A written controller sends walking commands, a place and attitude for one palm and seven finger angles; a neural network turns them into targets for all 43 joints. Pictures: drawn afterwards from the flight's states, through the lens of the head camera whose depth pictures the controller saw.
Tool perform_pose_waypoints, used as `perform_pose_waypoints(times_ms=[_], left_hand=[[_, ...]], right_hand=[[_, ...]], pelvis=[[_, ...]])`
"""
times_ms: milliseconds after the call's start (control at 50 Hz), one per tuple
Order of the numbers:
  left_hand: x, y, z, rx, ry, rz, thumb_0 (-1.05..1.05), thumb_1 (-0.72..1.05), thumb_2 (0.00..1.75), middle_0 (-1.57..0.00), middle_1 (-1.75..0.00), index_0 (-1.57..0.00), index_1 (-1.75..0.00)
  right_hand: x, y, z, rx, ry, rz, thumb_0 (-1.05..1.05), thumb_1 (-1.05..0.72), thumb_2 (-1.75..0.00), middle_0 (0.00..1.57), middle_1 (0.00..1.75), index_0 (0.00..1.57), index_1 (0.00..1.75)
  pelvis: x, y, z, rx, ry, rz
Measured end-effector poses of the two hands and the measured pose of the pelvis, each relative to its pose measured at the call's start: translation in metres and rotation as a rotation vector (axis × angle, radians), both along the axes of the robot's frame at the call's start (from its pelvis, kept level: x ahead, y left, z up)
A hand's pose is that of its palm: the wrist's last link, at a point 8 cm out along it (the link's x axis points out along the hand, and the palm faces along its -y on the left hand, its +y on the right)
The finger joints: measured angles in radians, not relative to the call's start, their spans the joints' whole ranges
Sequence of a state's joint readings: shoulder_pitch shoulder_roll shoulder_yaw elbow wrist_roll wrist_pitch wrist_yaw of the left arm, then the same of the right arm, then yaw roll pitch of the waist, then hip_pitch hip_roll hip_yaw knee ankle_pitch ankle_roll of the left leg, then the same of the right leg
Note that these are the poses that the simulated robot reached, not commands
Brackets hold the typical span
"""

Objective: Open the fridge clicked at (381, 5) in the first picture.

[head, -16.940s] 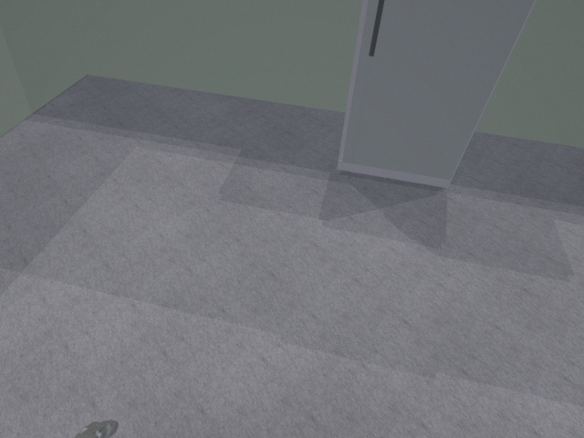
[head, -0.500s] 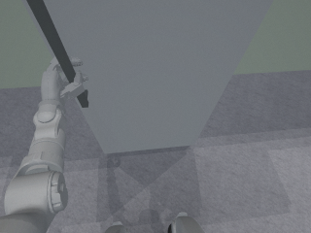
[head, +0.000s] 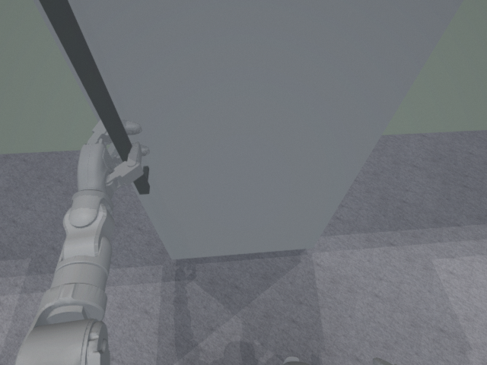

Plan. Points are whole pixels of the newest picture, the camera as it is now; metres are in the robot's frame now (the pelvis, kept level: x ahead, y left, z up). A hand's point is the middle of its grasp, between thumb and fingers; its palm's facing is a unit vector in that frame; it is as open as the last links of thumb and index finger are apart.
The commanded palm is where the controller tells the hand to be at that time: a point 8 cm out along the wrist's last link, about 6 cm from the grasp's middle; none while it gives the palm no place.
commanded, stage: pull the door a little, standing still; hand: left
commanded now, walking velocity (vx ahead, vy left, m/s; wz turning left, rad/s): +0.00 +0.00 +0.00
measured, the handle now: (109, 102) +0.48 +0.21 +0.15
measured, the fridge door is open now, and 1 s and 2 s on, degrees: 0 23 61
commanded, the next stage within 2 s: walk backward, drawing the door open in 0.30 s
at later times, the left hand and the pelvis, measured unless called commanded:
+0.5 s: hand (141, 218) +0.32 +0.15 +0.07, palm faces -0.05 -0.99 -0.13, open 6.0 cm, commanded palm +0.30 +0.21 +0.07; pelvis +0.04 +0.02 +0.02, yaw -1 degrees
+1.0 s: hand (168, 272) +0.25 +0.11 +0.07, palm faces +0.07 -0.98 -0.17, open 5.7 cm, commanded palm +0.21 +0.15 +0.07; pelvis -0.01 -0.02 +0.02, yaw +5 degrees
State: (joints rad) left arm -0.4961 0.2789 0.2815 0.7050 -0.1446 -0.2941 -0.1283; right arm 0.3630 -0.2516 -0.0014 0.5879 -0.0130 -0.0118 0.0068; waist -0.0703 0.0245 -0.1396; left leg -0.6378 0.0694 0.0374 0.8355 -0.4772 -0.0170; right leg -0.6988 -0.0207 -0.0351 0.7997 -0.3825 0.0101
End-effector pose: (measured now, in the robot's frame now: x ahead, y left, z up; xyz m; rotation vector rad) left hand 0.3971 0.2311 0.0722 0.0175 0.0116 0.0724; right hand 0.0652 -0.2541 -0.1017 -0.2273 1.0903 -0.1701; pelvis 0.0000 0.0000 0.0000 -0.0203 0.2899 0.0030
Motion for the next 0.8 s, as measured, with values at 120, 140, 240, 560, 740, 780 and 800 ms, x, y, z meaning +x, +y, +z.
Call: perform_pose_waypoints(times_ms=[120, 140, 240, 560, 740, 780, 800], left_hand=[[-0.003, -0.001, 0.001, -0.018, 0.009, 0.005, 0.02, 0.77, 0.8, -0.32, -1.37, -0.33, -1.4], [-0.005, -0.001, 0.001, -0.018, 0.01, 0.004, 0.02, 0.78, 0.8, -0.31, -1.37, -0.33, -1.4], [-0.017, -0.003, 0.001, -0.014, 0.008, -0.009, 0.02, 0.78, 0.79, -0.29, -1.36, -0.29, -1.39], [-0.101, -0.029, 0.008, 0.144, 0.07, -0.117, -0.01, 0.69, 0.79, -0.37, -1.37, -0.37, -1.38], [-0.128, -0.047, 0.017, 0.176, 0.244, -0.013, -0.02, 0.7, 0.8, -0.39, -1.33, -0.42, -1.4], [-0.135, -0.051, 0.016, 0.164, 0.235, 0.0, -0.01, 0.7, 0.79, -0.39, -1.33, -0.42, -1.4], [-0.139, -0.053, 0.016, 0.154, 0.225, 0.006, -0.01, 0.7, 0.79, -0.39, -1.33, -0.41, -1.4]], right_hand=[[0.014, 0.005, 0.005, 0.019, -0.043, -0.003, 0.01, -0.9, -0.9, 0.2, 0.29, 0.2, 0.3], [0.016, 0.006, 0.006, 0.023, -0.049, -0.004, 0.01, -0.9, -0.9, 0.2, 0.29, 0.2, 0.3], [0.026, 0.011, 0.012, 0.039, -0.077, -0.009, 0.01, -0.9, -0.9, 0.2, 0.29, 0.2, 0.3], [0.117, 0.038, 0.039, -0.007, -0.243, 0.024, 0.01, -0.9, -0.9, 0.2, 0.29, 0.2, 0.3], [0.134, 0.055, 0.057, 0.105, -0.34, 0.07, 0.01, -0.9, -0.9, 0.2, 0.29, 0.2, 0.3], [0.133, 0.053, 0.057, 0.095, -0.34, 0.093, 0.01, -0.9, -0.9, 0.2, 0.3, 0.2, 0.3], [0.133, 0.051, 0.057, 0.083, -0.337, 0.109, 0.01, -0.9, -0.9, 0.2, 0.3, 0.2, 0.3]], pelvis=[[0.006, 0.002, 0.004, 0.005, 0.005, -0.012], [0.008, 0.002, 0.005, 0.006, 0.005, -0.015], [0.017, 0.005, 0.009, 0.007, -0.002, -0.033], [0.041, 0.02, 0.023, 0.007, -0.159, -0.011], [0.037, 0.007, 0.045, 0.045, -0.268, -0.005], [0.03, 0.003, 0.044, 0.071, -0.277, 0.002], [0.025, 0.001, 0.043, 0.08, -0.282, 0.003]])
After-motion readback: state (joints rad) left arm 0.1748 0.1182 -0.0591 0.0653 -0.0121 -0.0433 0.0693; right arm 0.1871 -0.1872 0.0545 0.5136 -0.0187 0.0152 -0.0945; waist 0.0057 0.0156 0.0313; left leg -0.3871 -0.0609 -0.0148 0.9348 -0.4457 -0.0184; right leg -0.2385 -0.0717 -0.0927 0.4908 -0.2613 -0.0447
